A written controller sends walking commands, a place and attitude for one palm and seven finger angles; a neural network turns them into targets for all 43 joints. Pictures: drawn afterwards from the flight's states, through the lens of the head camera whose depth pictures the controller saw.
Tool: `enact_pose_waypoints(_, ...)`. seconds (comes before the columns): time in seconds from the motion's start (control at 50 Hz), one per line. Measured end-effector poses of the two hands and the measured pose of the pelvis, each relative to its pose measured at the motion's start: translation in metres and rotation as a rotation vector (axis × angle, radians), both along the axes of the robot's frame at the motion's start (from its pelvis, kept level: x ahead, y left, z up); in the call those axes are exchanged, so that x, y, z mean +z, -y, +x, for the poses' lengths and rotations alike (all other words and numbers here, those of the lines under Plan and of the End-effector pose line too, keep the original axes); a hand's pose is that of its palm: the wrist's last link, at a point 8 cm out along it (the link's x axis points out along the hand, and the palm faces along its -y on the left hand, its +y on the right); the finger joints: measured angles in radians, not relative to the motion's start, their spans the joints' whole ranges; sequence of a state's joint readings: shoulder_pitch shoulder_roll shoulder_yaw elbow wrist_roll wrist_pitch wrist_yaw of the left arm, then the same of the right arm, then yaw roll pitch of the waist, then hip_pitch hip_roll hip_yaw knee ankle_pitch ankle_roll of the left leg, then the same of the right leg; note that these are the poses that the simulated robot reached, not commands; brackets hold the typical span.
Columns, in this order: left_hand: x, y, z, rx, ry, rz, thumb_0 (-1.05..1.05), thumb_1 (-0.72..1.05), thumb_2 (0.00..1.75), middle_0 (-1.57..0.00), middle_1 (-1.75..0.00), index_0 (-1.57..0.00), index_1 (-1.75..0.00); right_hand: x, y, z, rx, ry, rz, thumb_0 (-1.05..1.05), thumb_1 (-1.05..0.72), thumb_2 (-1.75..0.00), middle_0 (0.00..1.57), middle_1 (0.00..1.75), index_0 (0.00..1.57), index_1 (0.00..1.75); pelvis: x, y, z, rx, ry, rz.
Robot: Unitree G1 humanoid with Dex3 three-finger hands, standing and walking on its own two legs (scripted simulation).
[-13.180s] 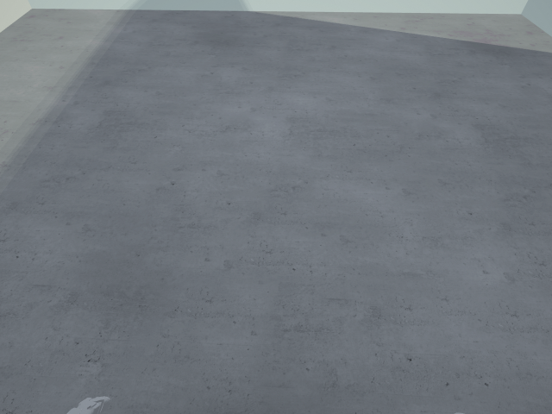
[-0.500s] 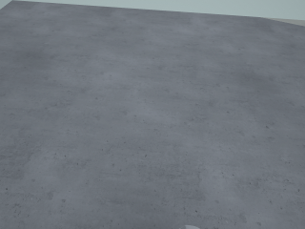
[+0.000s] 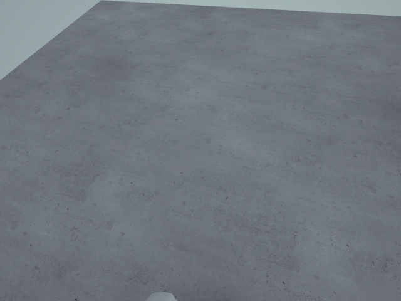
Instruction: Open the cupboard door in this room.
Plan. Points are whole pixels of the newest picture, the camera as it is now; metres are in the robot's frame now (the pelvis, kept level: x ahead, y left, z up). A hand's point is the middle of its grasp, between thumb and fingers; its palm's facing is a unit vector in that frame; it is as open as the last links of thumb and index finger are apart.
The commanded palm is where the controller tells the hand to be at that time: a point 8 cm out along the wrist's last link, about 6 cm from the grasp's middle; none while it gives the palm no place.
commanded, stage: turn or walk to find it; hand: left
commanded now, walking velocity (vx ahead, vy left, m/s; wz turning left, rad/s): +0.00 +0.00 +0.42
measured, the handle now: out of the picture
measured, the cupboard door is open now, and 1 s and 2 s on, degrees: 0 0 0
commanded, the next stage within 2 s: none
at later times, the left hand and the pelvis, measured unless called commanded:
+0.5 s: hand out of the picture +0.00 +0.26 -0.17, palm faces +0.24 -0.94 -0.25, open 7.4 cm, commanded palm none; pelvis -0.02 +0.04 +0.00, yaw +12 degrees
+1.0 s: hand out of the picture -0.07 +0.18 -0.15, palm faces +0.45 -0.85 -0.27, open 7.3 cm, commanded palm none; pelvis -0.03 -0.01 +0.00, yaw +26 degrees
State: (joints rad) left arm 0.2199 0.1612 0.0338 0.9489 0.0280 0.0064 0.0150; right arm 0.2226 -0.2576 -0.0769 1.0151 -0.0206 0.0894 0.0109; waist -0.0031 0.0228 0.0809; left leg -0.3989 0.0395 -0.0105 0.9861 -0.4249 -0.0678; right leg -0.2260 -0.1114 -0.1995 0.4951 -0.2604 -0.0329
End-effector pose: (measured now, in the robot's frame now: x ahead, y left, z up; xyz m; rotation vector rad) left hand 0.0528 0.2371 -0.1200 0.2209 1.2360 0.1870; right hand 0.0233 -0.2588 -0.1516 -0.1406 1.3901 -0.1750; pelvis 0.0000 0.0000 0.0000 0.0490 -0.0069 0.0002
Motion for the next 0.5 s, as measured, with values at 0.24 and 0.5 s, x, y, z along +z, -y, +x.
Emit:
enact_pose_waypoints(0.24,-0.039,-0.067,-0.092,0.198,-0.146,-0.031,0.01,0.91,0.89,-0.20,-0.30,-0.20,-0.30,0.021,-0.061,0.082,0.218,0.197,-0.070,0.01,-0.91,-0.90,0.19,0.29,0.20,0.29,-0.014,-0.042,-0.017,0.110,-0.004,-0.046)
enact_pose_waypoints(0.5,-0.016,-0.069,-0.066,0.236,-0.007,-0.022,0.01,0.91,0.90,-0.20,-0.30,-0.20,-0.30,0.021,-0.081,0.078,0.280,0.177,-0.015,0.01,-0.90,-0.90,0.20,0.30,0.21,0.30,-0.002,-0.040,-0.023,0.210,-0.007,-0.053)
